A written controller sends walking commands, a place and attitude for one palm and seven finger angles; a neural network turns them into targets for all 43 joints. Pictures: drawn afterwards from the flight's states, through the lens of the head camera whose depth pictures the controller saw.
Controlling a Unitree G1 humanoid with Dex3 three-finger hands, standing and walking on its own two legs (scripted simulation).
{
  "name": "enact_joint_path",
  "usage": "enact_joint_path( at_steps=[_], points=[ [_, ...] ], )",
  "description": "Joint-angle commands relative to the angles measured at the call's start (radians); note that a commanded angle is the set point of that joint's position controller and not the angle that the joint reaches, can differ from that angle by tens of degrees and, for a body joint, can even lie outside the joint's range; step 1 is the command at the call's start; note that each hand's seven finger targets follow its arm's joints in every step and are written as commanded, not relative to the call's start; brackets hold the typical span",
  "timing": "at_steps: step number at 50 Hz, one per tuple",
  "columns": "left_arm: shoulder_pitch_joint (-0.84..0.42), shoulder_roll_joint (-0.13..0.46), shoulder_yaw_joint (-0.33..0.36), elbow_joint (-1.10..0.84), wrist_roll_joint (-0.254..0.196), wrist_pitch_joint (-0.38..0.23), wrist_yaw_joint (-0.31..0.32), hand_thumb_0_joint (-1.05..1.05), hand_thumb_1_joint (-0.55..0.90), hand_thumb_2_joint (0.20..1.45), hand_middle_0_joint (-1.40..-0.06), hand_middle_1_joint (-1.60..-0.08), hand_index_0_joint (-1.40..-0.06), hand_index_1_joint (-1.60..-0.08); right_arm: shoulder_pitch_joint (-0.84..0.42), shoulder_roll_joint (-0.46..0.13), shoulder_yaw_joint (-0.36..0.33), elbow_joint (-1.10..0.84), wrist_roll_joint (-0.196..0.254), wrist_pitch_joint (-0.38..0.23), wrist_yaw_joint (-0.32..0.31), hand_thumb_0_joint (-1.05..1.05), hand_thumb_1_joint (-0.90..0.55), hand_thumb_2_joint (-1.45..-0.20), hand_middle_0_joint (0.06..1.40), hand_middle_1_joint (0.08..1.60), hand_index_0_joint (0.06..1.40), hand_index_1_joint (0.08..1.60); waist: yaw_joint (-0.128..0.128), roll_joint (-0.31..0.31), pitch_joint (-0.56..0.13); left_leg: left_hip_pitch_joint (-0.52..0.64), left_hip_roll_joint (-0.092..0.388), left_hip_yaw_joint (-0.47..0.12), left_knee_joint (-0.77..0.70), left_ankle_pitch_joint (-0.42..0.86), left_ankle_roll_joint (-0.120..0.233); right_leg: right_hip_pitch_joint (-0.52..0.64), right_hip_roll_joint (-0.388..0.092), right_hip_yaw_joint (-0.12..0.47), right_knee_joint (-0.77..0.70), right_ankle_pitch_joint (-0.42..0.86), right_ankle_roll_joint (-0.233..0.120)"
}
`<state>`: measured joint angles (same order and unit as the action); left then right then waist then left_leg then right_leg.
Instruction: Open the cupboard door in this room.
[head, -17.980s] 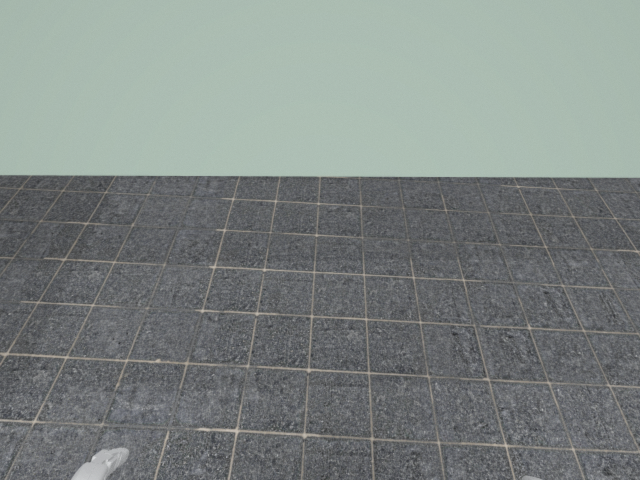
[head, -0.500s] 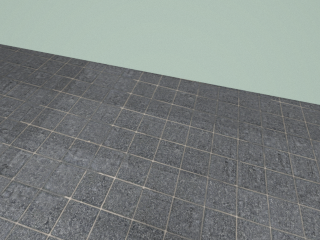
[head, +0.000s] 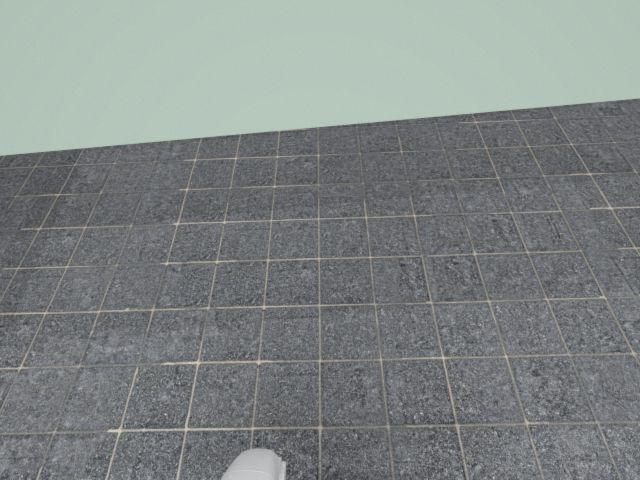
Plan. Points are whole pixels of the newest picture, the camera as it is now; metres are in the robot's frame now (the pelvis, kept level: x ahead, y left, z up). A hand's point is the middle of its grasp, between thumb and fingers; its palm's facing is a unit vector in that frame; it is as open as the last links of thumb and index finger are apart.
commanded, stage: turn or walk to find it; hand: left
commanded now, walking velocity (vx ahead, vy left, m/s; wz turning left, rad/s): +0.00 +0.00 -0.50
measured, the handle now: out of the picture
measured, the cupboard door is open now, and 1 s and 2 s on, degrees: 0 0 0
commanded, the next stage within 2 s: none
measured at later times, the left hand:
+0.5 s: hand out of the picture +0.09 +0.25 -0.17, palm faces -0.18 -0.96 -0.22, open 7.4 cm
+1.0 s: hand out of the picture +0.12 +0.12 -0.15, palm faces -0.46 -0.85 -0.27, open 7.4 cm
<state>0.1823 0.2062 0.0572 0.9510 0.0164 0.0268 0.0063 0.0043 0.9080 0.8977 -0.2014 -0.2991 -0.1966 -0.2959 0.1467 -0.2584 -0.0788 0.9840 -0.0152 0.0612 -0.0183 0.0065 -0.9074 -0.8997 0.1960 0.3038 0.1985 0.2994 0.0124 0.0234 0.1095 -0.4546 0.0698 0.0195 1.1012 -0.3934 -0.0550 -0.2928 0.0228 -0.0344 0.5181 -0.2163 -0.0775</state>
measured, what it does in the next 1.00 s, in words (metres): steps on the spot, turning right: left foot, then right foot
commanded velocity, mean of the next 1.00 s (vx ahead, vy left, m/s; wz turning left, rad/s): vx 0.00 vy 0.00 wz -0.50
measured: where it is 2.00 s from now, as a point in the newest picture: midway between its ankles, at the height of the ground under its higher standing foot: outside the picture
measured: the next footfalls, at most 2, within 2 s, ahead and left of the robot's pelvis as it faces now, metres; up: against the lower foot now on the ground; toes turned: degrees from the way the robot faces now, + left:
left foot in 0.32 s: +0.03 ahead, +0.16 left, +0.00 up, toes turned -7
right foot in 0.74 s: -0.05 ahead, -0.09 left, +0.00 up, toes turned -28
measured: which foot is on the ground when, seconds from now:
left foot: up 0.00-0.30, down 0.32-0.74, up 0.76-1.00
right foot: down 0.00-0.32, up 0.34-0.72, down 0.74-1.00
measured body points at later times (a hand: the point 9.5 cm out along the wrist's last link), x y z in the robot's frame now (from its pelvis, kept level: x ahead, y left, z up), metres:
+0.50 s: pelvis -0.02 +0.05 +0.00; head +0.01 +0.07 +0.45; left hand +0.10 +0.30 -0.15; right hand -0.02 -0.20 -0.13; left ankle -0.01 +0.16 -0.74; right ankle -0.06 -0.07 -0.65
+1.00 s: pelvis -0.06 -0.01 +0.00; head -0.03 -0.05 +0.45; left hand +0.15 +0.16 -0.12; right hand -0.13 -0.27 -0.16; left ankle +0.02 +0.16 -0.65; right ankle -0.08 -0.07 -0.74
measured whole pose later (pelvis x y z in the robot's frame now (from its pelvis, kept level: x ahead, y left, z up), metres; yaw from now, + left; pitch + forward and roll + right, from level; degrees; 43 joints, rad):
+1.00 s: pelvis -0.06 -0.01 +0.00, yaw -29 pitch +0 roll +2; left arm 0.16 0.19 0.04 0.93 0.01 0.02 0.00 0.00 0.91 0.90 -0.20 -0.30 -0.20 -0.30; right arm 0.17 -0.25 -0.07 0.95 -0.02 0.06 -0.02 0.01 -0.91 -0.90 0.20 0.30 0.20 0.30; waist -0.01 0.03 0.09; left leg -0.49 0.09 0.01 1.09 -0.37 -0.08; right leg -0.25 0.03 0.00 0.49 -0.25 -0.07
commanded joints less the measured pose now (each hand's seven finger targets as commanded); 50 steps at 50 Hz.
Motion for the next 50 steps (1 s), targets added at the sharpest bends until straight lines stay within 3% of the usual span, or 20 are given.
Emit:
enact_joint_path(
  at_steps=[1,9,13,14,15,16,17,19,22,25,30,33,35,36,37,38,40,41,43,50],
  points=[
    [0.043,0.201,0.049,-0.053,0.004,-0.017,0.007,0.000,0.900,0.900,-0.200,-0.300,-0.200,-0.300,-0.010,-0.057,-0.001,-0.082,-0.004,-0.023,0.001,0.000,-0.900,-0.900,0.200,0.300,0.200,0.300,0.027,-0.125,-0.145,-0.050,0.003,-0.028,-0.066,0.017,-0.014,0.152,-0.250,0.313,-0.216,0.125,-0.079],
    [0.028,0.226,0.057,-0.064,0.012,-0.005,0.001,0.000,0.900,0.900,-0.200,-0.300,-0.200,-0.300,-0.013,-0.059,0.008,-0.107,0.007,-0.038,-0.007,0.000,-0.900,-0.900,0.200,0.300,0.200,0.300,0.029,-0.161,-0.141,0.068,-0.032,-0.021,-0.313,-0.053,0.003,0.090,-0.233,0.421,-0.215,0.102,-0.107],
    [-0.035,0.221,0.057,-0.080,0.002,0.007,0.000,0.000,0.900,0.900,-0.200,-0.300,-0.200,-0.300,0.116,-0.054,0.009,-0.078,0.014,-0.055,-0.016,0.000,-0.900,-0.900,0.200,0.300,0.200,0.300,-0.030,-0.153,-0.177,0.293,-0.059,0.010,-0.605,0.085,0.021,-0.016,-0.176,0.404,-0.152,0.082,-0.042],
    [-0.048,0.196,0.050,-0.088,-0.003,0.011,-0.002,0.000,0.900,0.900,-0.200,-0.300,-0.200,-0.300,0.150,-0.076,0.004,-0.069,0.014,-0.063,-0.021,0.000,-0.900,-0.900,0.200,0.300,0.200,0.300,-0.049,-0.105,-0.181,0.413,-0.017,-0.020,-0.710,0.111,0.037,-0.120,-0.125,0.365,-0.097,-0.003,0.002],
    [-0.035,0.144,0.039,-0.104,-0.012,0.014,-0.008,0.000,0.900,0.900,-0.200,-0.300,-0.200,-0.300,0.150,-0.147,-0.008,-0.080,0.004,-0.071,-0.024,0.000,-0.900,-0.900,0.200,0.300,0.200,0.300,-0.054,0.107,-0.169,0.486,0.167,-0.240,-0.845,-0.009,0.100,-0.293,-0.013,0.267,0.074,-0.149,0.051],
    [-0.039,0.123,0.036,-0.114,-0.008,0.016,-0.015,0.000,0.900,0.900,-0.200,-0.300,-0.200,-0.300,0.102,-0.211,-0.022,-0.115,0.000,-0.063,-0.021,0.000,-0.900,-0.900,0.200,0.300,0.200,0.300,-0.043,0.289,-0.105,0.376,0.368,-0.402,-0.928,-0.007,0.165,-0.346,0.055,0.105,0.331,-0.316,0.096],
    [-0.050,0.151,0.048,-0.117,0.005,0.025,-0.017,0.000,0.900,0.900,-0.200,-0.300,-0.200,-0.300,0.052,-0.205,-0.017,-0.134,-0.006,-0.058,-0.022,0.000,-0.900,-0.900,0.200,0.300,0.200,0.300,-0.032,0.193,-0.066,0.227,0.404,-0.374,-0.931,0.010,0.207,-0.291,0.009,0.120,0.495,-0.314,0.109],
    [-0.006,0.165,0.068,-0.082,0.017,0.039,-0.026,0.000,0.900,0.900,-0.200,-0.300,-0.200,-0.300,-0.040,-0.125,0.005,-0.149,-0.009,-0.064,-0.027,0.000,-0.900,-0.900,0.200,0.300,0.200,0.300,0.027,0.169,-0.040,0.169,0.279,-0.208,-0.893,0.146,0.176,-0.262,-0.007,0.116,0.666,-0.219,0.133],
    [0.017,0.125,0.056,-0.074,0.010,0.033,-0.037,0.000,0.900,0.900,-0.200,-0.300,-0.200,-0.300,-0.003,-0.105,0.002,-0.140,-0.010,-0.074,-0.024,0.000,-0.900,-0.900,0.200,0.300,0.200,0.300,0.019,0.108,-0.076,0.285,0.202,-0.056,-0.810,0.348,0.166,-0.302,-0.019,0.065,0.711,-0.161,0.146],
    [-0.045,0.100,0.041,-0.094,0.004,0.027,-0.037,0.000,0.900,0.900,-0.200,-0.300,-0.200,-0.300,0.110,-0.107,-0.008,-0.102,-0.010,-0.076,-0.021,0.000,-0.900,-0.900,0.200,0.300,0.200,0.300,-0.031,0.118,-0.100,0.404,0.225,-0.042,-0.761,0.519,0.193,-0.324,-0.047,0.032,0.616,-0.188,0.160],
    [-0.110,0.074,0.024,-0.113,0.001,0.021,-0.036,0.000,0.900,0.900,-0.200,-0.300,-0.200,-0.300,0.165,-0.134,-0.028,-0.071,-0.012,-0.069,-0.013,0.000,-0.900,-0.900,0.200,0.300,0.200,0.300,-0.069,0.169,-0.121,0.447,0.271,0.019,-0.695,0.673,0.199,-0.216,-0.069,-0.034,0.357,-0.264,0.151],
    [-0.082,0.079,0.022,-0.104,-0.001,0.009,-0.035,0.000,0.900,0.900,-0.200,-0.300,-0.200,-0.300,0.150,-0.149,-0.035,-0.066,-0.013,-0.063,-0.006,0.000,-0.900,-0.900,0.200,0.300,0.200,0.300,-0.059,0.207,-0.140,0.432,0.272,0.052,-0.629,0.725,0.173,-0.114,-0.043,-0.073,0.184,-0.235,0.126],
    [0.002,0.104,0.030,-0.075,0.000,-0.005,-0.032,0.000,0.900,0.900,-0.200,-0.300,-0.200,-0.300,0.126,-0.150,-0.038,-0.072,-0.006,-0.062,-0.002,0.000,-0.900,-0.900,0.200,0.300,0.200,0.300,-0.009,0.156,-0.172,0.343,0.243,0.110,-0.512,0.629,0.108,0.068,-0.039,-0.084,-0.036,-0.014,0.107],
    [0.091,0.176,0.041,-0.050,0.006,-0.017,-0.022,0.000,0.900,0.900,-0.200,-0.300,-0.200,-0.300,0.124,-0.123,-0.033,-0.080,0.003,-0.059,0.004,0.000,-0.900,-0.900,0.200,0.300,0.200,0.300,0.035,0.010,-0.211,0.195,0.207,0.154,-0.350,0.455,0.045,0.264,-0.132,0.032,-0.135,0.192,0.072],
    [0.152,0.296,0.068,-0.030,0.014,-0.026,-0.004,0.000,0.900,0.900,-0.200,-0.300,-0.200,-0.300,0.075,-0.025,-0.005,-0.134,0.004,-0.055,0.006,0.000,-0.900,-0.900,0.200,0.300,0.200,0.300,0.070,-0.331,-0.206,-0.128,0.057,0.187,-0.122,-0.191,-0.015,0.416,-0.394,0.383,-0.144,0.573,-0.035],
    [0.188,0.296,0.067,-0.017,-0.007,-0.016,0.007,0.000,0.900,0.900,-0.200,-0.300,-0.200,-0.300,-0.001,-0.043,0.002,-0.160,0.005,-0.040,-0.008,0.000,-0.900,-0.900,0.200,0.300,0.200,0.300,0.098,-0.284,-0.208,-0.139,0.034,0.044,0.002,-0.280,-0.007,0.341,-0.449,0.396,-0.113,0.769,-0.123],
    [0.073,0.242,0.067,-0.048,-0.003,-0.011,0.019,0.000,0.900,0.900,-0.200,-0.300,-0.200,-0.300,0.011,-0.047,-0.002,-0.137,0.006,-0.027,-0.015,0.000,-0.900,-0.900,0.200,0.300,0.200,0.300,0.050,-0.268,-0.139,-0.153,0.054,-0.029,0.088,-0.171,-0.001,0.231,-0.375,0.358,-0.160,0.487,-0.142],
    [0.010,0.211,0.058,-0.064,-0.005,-0.005,0.020,0.000,0.900,0.900,-0.200,-0.300,-0.200,-0.300,0.015,-0.061,-0.005,-0.116,0.001,-0.026,-0.010,0.000,-0.900,-0.900,0.200,0.300,0.200,0.300,0.027,-0.187,-0.111,-0.142,0.066,-0.034,0.090,-0.094,-0.006,0.199,-0.330,0.313,-0.155,0.422,-0.121],
    [-0.021,0.187,0.043,-0.082,-0.004,-0.016,0.015,0.000,0.900,0.900,-0.200,-0.300,-0.200,-0.300,0.051,-0.056,-0.005,-0.094,-0.005,-0.025,-0.001,0.000,-0.900,-0.900,0.200,0.300,0.200,0.300,-0.001,-0.142,-0.124,-0.107,0.046,-0.016,0.054,-0.015,-0.021,0.183,-0.272,0.241,-0.146,0.450,-0.080],
    [0.023,0.196,0.045,-0.074,-0.001,-0.023,0.007,0.000,0.900,0.900,-0.200,-0.300,-0.200,-0.300,0.019,-0.065,-0.006,-0.103,-0.006,-0.022,-0.002,0.000,-0.900,-0.900,0.200,0.300,0.200,0.300,0.011,-0.143,-0.126,-0.094,0.015,-0.029,-0.024,0.034,-0.037,0.161,-0.242,0.310,-0.184,0.306,-0.084]
  ],
)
